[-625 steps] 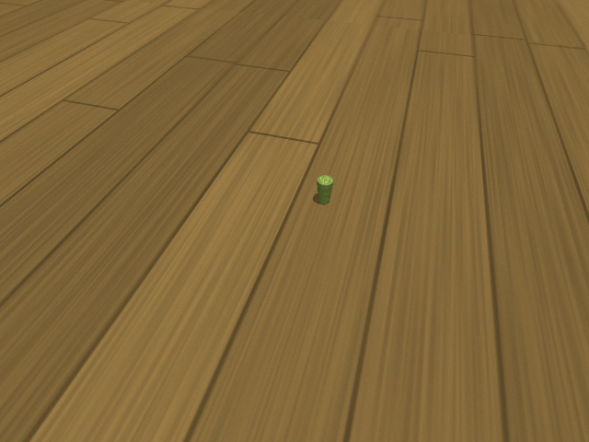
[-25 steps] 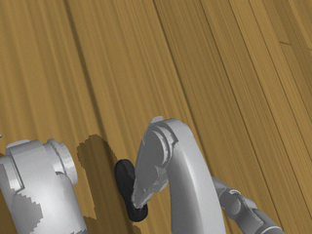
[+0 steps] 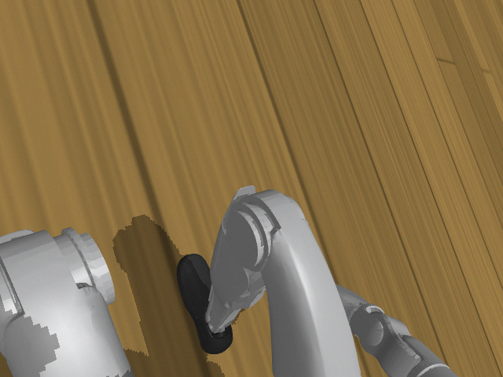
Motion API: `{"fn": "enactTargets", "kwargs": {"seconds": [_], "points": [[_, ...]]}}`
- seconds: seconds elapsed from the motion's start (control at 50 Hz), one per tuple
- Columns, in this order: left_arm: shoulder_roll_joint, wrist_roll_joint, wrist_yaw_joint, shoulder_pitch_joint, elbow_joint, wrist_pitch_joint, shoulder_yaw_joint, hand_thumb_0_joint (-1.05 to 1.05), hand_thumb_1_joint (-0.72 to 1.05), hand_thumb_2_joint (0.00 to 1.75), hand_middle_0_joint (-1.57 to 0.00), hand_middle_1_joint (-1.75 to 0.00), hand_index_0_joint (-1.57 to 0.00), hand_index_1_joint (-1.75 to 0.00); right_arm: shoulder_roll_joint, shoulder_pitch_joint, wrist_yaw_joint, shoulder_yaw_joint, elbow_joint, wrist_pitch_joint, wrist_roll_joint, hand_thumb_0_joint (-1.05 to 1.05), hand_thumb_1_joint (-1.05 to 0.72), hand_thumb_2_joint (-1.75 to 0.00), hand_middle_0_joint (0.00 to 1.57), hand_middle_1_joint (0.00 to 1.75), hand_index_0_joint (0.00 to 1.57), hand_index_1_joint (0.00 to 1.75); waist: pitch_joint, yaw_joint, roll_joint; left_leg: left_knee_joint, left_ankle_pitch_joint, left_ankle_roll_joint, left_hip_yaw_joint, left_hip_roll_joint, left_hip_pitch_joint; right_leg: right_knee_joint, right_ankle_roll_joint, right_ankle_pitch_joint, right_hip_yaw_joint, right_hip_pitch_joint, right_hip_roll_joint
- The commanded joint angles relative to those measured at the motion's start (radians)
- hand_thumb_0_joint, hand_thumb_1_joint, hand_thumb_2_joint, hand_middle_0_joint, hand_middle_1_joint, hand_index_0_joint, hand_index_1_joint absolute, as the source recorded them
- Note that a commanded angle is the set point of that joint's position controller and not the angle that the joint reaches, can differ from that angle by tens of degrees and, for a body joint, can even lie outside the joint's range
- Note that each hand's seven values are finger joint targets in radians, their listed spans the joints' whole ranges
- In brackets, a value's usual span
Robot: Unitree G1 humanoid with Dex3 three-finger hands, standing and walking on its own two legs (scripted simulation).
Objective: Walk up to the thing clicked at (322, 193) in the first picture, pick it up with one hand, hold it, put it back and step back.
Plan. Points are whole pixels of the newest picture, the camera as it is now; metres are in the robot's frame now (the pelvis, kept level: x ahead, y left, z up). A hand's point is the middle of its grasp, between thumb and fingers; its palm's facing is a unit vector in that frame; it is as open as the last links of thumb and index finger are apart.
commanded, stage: settle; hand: left
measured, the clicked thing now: out of the picture +0.43 +0.31 -0.21
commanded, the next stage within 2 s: none
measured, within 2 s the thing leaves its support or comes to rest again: leaves its support in 0.24 s
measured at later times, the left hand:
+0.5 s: hand out of the picture +0.42 +0.32 -0.14, palm faces +0.45 -0.90 -0.01, open 10.7 cm
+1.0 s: hand out of the picture +0.39 +0.34 -0.02, palm faces +0.42 -0.91 -0.05, open 10.7 cm
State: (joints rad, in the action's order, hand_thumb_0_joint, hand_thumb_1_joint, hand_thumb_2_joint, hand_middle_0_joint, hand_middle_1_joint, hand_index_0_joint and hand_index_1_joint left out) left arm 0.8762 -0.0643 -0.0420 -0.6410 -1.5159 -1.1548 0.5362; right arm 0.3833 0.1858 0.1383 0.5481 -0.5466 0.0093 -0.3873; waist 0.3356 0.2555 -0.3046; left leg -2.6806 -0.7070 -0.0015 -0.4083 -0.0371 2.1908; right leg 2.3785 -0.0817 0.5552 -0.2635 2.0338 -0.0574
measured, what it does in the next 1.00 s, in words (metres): stands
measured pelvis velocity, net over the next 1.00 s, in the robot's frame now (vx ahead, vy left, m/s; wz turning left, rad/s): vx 0.02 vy -0.01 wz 0.12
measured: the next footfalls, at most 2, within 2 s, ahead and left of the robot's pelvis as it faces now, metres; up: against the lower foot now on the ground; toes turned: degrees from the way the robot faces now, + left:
none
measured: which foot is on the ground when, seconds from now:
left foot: down 0.00-1.00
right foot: down 0.00-1.00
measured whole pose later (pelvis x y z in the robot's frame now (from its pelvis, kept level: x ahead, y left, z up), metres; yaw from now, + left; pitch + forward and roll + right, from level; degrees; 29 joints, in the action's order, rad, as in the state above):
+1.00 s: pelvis +0.02 -0.01 +0.04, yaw +7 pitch +24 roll -12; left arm 0.57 -0.13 0.11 -0.54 -0.92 -0.73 0.43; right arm 0.32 0.00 0.12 0.20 -0.62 0.05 -0.15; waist 0.03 0.13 -0.08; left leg -2.50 -0.68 0.00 -0.22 -0.03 2.25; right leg 2.34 -0.04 0.62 -0.14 2.14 0.02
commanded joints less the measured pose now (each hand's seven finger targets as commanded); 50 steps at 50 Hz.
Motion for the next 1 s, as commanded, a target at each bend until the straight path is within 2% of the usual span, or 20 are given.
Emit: {"fn": "enactTargets", "kwargs": {"seconds": [0.0,0.14,0.2,0.36,0.4,0.42,0.54,0.56,0.6,0.62,0.68,0.72,0.76,0.8,0.82,0.84,0.88,0.94,0.96,0.98], "points": [[0.178,0.0,-0.004,-0.205,0.122,-0.071,0.005,0.0,0.42,1.13,-1.06,-1.14,-1.06,-1.15,0.364,-0.017,-0.016,-0.122,0.011,0.015,-0.007,0.0,-0.88,-0.9,0.2,0.3,0.2,0.3,-0.517,0.123,0.571,0.374,0.062,0.029,0.087,-0.057,-0.343,-0.144,0.076,-0.088,-0.115,-0.235,-0.044],[0.182,0.01,0.001,-0.208,0.158,-0.068,0.0,0.0,0.39,1.28,-1.16,-1.29,-1.14,-1.32,0.37,-0.022,-0.016,-0.131,0.007,0.022,-0.006,0.0,-0.9,-0.91,0.2,0.3,0.2,0.3,-0.531,0.124,0.608,0.375,0.115,0.036,0.086,-0.061,-0.384,-0.132,0.077,-0.127,-0.113,-0.243,-0.039],[0.2,-0.001,0.002,-0.207,0.198,-0.058,0.03,0.0,0.32,1.29,-1.21,-1.34,-1.19,-1.37,0.366,-0.033,-0.016,-0.135,0.008,0.024,-0.001,0.0,-0.9,-0.91,0.2,0.3,0.2,0.3,-0.549,0.109,0.615,0.378,0.111,0.034,0.093,-0.06,-0.38,-0.139,0.08,-0.12,-0.108,-0.249,-0.04],[0.144,0.007,0.025,-0.177,0.334,0.005,0.004,0.0,0.3,1.34,-1.28,-1.41,-1.27,-1.44,0.356,-0.064,-0.01,-0.19,0.0,0.034,0.022,0.0,-0.9,-0.9,0.2,0.3,0.2,0.3,-0.614,0.084,0.662,0.404,0.128,0.041,0.115,-0.054,-0.41,-0.135,0.086,-0.133,-0.091,-0.226,-0.03],[0.11,-0.007,0.034,-0.18,0.378,0.027,-0.011,0.0,0.27,1.34,-1.29,-1.42,-1.28,-1.45,0.35,-0.08,-0.007,-0.207,-0.004,0.034,0.034,0.0,-0.9,-0.9,0.2,0.3,0.2,0.3,-0.625,0.079,0.658,0.413,0.112,0.037,0.125,-0.048,-0.392,-0.143,0.087,-0.123,-0.083,-0.229,-0.027],[0.113,-0.012,0.034,-0.164,0.412,0.037,0.005,0.0,0.29,1.34,-1.29,-1.42,-1.28,-1.45,0.351,-0.087,-0.006,-0.217,-0.004,0.034,0.038,0.0,-0.9,-0.9,0.2,0.3,0.2,0.3,-0.649,0.06,0.668,0.422,0.123,0.041,0.124,-0.048,-0.411,-0.141,0.088,-0.129,-0.082,-0.227,-0.025],[0.034,-0.031,0.065,-0.163,0.526,0.115,-0.055,0.0,0.26,1.33,-1.31,-1.44,-1.3,-1.46,0.326,-0.118,-0.003,-0.277,-0.006,0.03,0.088,0.0,-0.9,-0.9,0.2,0.3,0.2,0.3,-0.683,0.033,0.655,0.446,0.068,0.028,0.151,-0.035,-0.366,-0.156,0.097,-0.095,-0.052,-0.184,-0.017],[0.034,-0.036,0.068,-0.157,0.547,0.13,-0.048,0.0,0.27,1.33,-1.31,-1.44,-1.31,-1.46,0.323,-0.131,-0.003,-0.286,0.0,0.03,0.096,0.0,-0.9,-0.9,0.2,0.3,0.2,0.3,-0.698,0.028,0.648,0.451,0.058,0.024,0.159,-0.031,-0.355,-0.162,0.098,-0.086,-0.047,-0.192,-0.015],[-0.023,-0.043,0.083,-0.166,0.594,0.154,-0.086,0.0,0.26,1.33,-1.3,-1.43,-1.3,-1.45,0.315,-0.136,-0.001,-0.31,0.003,0.026,0.114,0.0,-0.89,-0.9,0.2,0.3,0.2,0.3,-0.705,0.02,0.646,0.467,0.04,0.024,0.163,-0.028,-0.356,-0.163,0.099,-0.074,-0.037,-0.163,-0.008],[-0.002,-0.047,0.085,-0.167,0.626,0.167,-0.058,0.0,0.25,1.32,-1.31,-1.44,-1.31,-1.46,0.311,-0.148,-0.003,-0.321,0.004,0.027,0.123,0.0,-0.89,-0.9,0.2,0.3,0.2,0.3,-0.722,0.003,0.646,0.478,0.026,0.022,0.165,-0.027,-0.36,-0.167,0.101,-0.059,-0.032,-0.153,-0.007],[-0.034,-0.049,0.104,-0.16,0.688,0.212,-0.077,0.0,0.23,1.32,-1.32,-1.44,-1.32,-1.46,0.295,-0.173,-0.006,-0.36,-0.006,0.027,0.149,0.0,-0.89,-0.9,0.2,0.3,0.2,0.3,-0.753,-0.025,0.668,0.5,0.009,0.021,0.18,-0.022,-0.368,-0.166,0.107,-0.043,-0.012,-0.12,0.0],[-0.083,-0.061,0.114,-0.179,0.713,0.243,-0.101,0.0,0.23,1.31,-1.31,-1.43,-1.3,-1.45,0.276,-0.194,-0.008,-0.375,-0.006,0.025,0.167,0.0,-0.89,-0.9,0.2,0.3,0.2,0.3,-0.773,-0.025,0.638,0.5,0.008,0.014,0.194,-0.015,-0.353,-0.184,0.108,-0.042,0.0,-0.126,0.0],[-0.099,-0.066,0.122,-0.145,0.705,0.275,-0.094,0.0,0.23,1.29,-1.3,-1.41,-1.29,-1.43,0.255,-0.229,-0.01,-0.384,-0.025,0.03,0.183,0.0,-0.89,-0.9,0.2,0.3,0.2,0.3,-0.786,-0.041,0.622,0.506,0.029,0.012,0.208,-0.008,-0.341,-0.193,0.109,-0.047,0.011,-0.131,0.006],[-0.072,-0.06,0.127,-0.165,0.75,0.298,-0.073,0.0,0.21,1.28,-1.27,-1.39,-1.27,-1.41,0.25,-0.241,-0.017,-0.406,-0.023,0.034,0.195,0.0,-0.89,-0.9,0.2,0.3,0.2,0.3,-0.818,-0.061,0.62,0.511,0.047,0.008,0.222,-0.004,-0.348,-0.198,0.113,-0.049,0.026,-0.127,0.01],[-0.124,-0.064,0.135,-0.136,0.72,0.314,-0.101,0.0,0.22,1.28,-1.28,-1.4,-1.28,-1.41,0.238,-0.24,-0.017,-0.409,-0.024,0.037,0.204,0.0,-0.89,-0.9,0.2,0.3,0.2,0.3,-0.804,-0.057,0.606,0.526,0.023,0.007,0.222,-0.002,-0.337,-0.2,0.113,-0.026,0.029,-0.108,0.015],[-0.143,-0.07,0.143,-0.13,0.727,0.327,-0.104,0.0,0.23,1.29,-1.28,-1.4,-1.27,-1.42,0.233,-0.246,-0.018,-0.418,-0.025,0.037,0.211,0.0,-0.88,-0.9,0.2,0.3,0.2,0.3,-0.808,-0.06,0.587,0.53,0.007,0.005,0.227,0.0,-0.335,-0.211,0.113,-0.011,0.034,-0.108,0.015],[-0.103,-0.07,0.146,-0.162,0.78,0.341,-0.074,0.0,0.18,1.29,-1.27,-1.4,-1.27,-1.42,0.222,-0.253,-0.026,-0.433,-0.027,0.037,0.221,0.0,-0.89,-0.9,0.2,0.3,0.2,0.3,-0.852,-0.081,0.594,0.538,-0.001,0.001,0.241,0.003,-0.347,-0.224,0.114,0.002,0.048,-0.12,0.018],[-0.131,-0.084,0.174,-0.182,0.834,0.356,-0.095,0.0,0.17,1.25,-1.27,-1.38,-1.26,-1.4,0.2,-0.268,-0.031,-0.457,-0.036,0.035,0.235,0.0,-0.89,-0.9,0.2,0.3,0.2,0.3,-0.906,-0.089,0.571,0.529,0.015,-0.007,0.276,0.011,-0.33,-0.242,0.115,0.003,0.071,-0.15,0.017],[-0.146,-0.09,0.18,-0.176,0.812,0.366,-0.093,0.0,0.15,1.25,-1.25,-1.37,-1.25,-1.39,0.195,-0.287,-0.034,-0.46,-0.042,0.037,0.24,0.0,-0.89,-0.9,0.2,0.3,0.2,0.3,-0.921,-0.085,0.557,0.528,0.03,-0.008,0.281,0.015,-0.329,-0.247,0.113,-0.007,0.076,-0.165,0.02],[-0.118,-0.096,0.186,-0.185,0.834,0.369,-0.066,0.0,0.16,1.24,-1.25,-1.36,-1.24,-1.38,0.193,-0.287,-0.039,-0.468,-0.044,0.036,0.249,0.0,-0.89,-0.9,0.2,0.3,0.2,0.3,-0.926,-0.101,0.555,0.537,0.026,-0.01,0.284,0.017,-0.321,-0.248,0.116,0.003,0.079,-0.153,0.022]]}}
